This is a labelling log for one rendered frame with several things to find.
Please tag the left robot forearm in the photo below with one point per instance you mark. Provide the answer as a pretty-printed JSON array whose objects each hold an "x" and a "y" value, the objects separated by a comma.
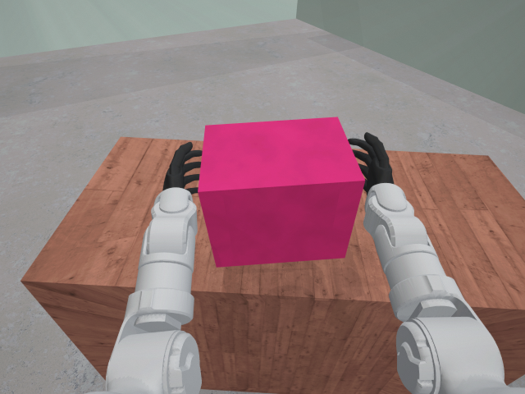
[{"x": 162, "y": 300}]

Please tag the robot right upper arm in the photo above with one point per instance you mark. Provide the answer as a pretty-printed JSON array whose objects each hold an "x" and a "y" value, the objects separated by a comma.
[{"x": 449, "y": 355}]

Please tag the right robot forearm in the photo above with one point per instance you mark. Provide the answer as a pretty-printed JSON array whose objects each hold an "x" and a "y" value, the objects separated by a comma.
[{"x": 419, "y": 287}]

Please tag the pedestal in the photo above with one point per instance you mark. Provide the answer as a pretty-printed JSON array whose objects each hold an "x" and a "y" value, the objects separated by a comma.
[{"x": 308, "y": 327}]

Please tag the robot right hand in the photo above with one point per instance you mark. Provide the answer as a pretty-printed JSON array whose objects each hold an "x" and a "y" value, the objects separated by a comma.
[{"x": 378, "y": 169}]

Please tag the robot left upper arm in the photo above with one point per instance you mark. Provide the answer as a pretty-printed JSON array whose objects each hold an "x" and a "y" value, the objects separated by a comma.
[{"x": 155, "y": 363}]

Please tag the robot left hand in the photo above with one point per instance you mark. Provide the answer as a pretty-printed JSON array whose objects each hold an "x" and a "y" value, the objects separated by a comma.
[{"x": 177, "y": 169}]

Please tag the carton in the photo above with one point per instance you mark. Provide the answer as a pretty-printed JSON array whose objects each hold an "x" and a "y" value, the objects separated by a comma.
[{"x": 278, "y": 191}]

